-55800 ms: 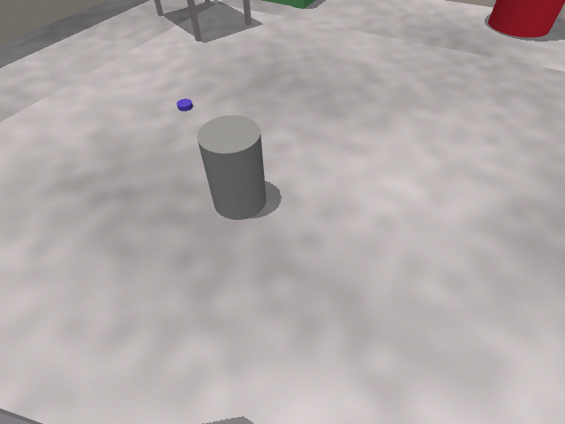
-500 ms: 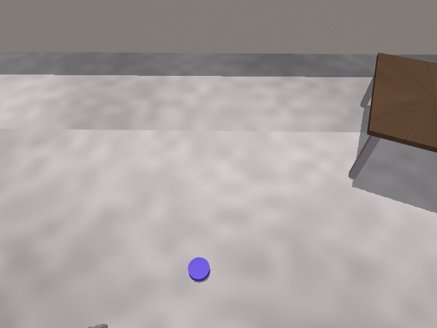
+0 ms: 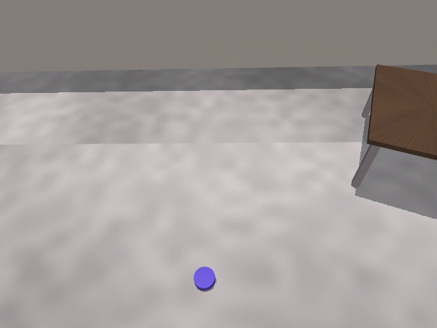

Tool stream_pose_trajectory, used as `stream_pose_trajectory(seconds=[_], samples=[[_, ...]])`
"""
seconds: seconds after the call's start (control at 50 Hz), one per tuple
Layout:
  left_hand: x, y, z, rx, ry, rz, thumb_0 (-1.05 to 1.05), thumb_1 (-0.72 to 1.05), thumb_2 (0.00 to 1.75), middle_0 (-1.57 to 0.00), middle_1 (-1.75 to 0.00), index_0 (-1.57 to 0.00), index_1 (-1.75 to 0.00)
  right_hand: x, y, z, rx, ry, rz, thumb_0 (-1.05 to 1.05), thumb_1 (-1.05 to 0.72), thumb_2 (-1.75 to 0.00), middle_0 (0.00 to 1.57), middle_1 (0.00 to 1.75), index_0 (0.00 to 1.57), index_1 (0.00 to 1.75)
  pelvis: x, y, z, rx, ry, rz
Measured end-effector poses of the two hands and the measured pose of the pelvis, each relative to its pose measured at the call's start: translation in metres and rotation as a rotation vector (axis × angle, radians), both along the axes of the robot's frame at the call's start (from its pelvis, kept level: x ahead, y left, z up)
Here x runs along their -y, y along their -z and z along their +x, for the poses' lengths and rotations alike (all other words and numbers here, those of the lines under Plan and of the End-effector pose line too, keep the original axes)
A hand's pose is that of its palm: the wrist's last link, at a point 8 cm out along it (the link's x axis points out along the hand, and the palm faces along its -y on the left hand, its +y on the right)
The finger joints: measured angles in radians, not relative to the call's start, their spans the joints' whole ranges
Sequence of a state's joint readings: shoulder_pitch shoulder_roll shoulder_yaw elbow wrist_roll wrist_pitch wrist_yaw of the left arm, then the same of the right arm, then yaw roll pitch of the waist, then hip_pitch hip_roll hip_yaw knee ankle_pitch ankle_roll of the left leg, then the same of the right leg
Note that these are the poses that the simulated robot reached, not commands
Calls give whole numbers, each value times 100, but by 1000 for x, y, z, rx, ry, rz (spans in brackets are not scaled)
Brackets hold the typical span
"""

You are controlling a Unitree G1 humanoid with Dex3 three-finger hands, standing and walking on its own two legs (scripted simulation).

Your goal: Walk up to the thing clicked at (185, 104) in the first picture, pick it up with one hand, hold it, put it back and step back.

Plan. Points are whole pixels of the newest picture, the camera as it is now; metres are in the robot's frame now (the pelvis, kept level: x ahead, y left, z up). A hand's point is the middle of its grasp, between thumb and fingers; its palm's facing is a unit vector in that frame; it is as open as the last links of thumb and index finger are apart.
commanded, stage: stand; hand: left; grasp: from above
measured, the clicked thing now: (204, 278) +0.50 +0.13 -0.77
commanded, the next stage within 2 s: step back in 1.70 s
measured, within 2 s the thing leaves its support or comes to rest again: neither
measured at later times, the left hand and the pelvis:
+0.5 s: hand out of the picture +0.06 +0.23 -0.16, palm faces +0.01 -0.94 -0.33, open 7.3 cm; pelvis +0.01 -0.01 +0.00, yaw +0 degrees
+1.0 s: hand out of the picture +0.10 +0.23 -0.15, palm faces +0.01 -0.94 -0.33, open 7.3 cm; pelvis +0.02 -0.01 +0.00, yaw -1 degrees
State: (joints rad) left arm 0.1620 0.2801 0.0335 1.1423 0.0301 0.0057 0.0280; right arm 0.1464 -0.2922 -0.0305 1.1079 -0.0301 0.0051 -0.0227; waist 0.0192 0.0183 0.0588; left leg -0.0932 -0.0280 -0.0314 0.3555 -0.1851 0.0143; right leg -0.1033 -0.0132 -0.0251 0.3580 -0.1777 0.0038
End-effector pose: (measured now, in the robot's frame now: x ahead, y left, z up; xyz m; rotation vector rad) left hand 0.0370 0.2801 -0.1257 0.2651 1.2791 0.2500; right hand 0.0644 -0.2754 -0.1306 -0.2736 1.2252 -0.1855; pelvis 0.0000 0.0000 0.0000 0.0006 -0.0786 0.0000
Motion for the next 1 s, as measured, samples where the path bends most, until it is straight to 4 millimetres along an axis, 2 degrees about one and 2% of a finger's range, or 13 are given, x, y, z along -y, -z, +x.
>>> stream_pose_trajectory(seconds=[0.18, 0.36, 0.82, 1.0], samples=[[-1, -2, 2, -10, 7, 3, 0, 91, 90, -20, -30, -21, -30, 11, -1, -10, -30, 11, -13, 1, -91, -90, 21, 30, 21, 30, 3, -1, -1, -8, 1, 0], [1, -2, 11, -15, 16, -2, 0, 91, 90, -20, -30, -21, -30, 15, -2, -11, -47, 10, -18, 1, -91, -90, 21, 30, 21, 30, 5, -2, 3, -15, 4, -1], [4, -6, 49, 23, 39, 0, 0, 91, 90, -20, -30, -21, -30, 20, -4, 19, -18, 1, -20, 0, -91, -90, 21, 30, 21, 30, 9, -3, 19, -33, 12, 1], [3, -8, 59, 41, 47, 4, 0, 91, 90, -20, -30, -21, -30, 24, -7, 23, -8, 2, -28, 0, -91, -90, 21, 30, 21, 30, 10, -3, 21, -34, 13, 1]])
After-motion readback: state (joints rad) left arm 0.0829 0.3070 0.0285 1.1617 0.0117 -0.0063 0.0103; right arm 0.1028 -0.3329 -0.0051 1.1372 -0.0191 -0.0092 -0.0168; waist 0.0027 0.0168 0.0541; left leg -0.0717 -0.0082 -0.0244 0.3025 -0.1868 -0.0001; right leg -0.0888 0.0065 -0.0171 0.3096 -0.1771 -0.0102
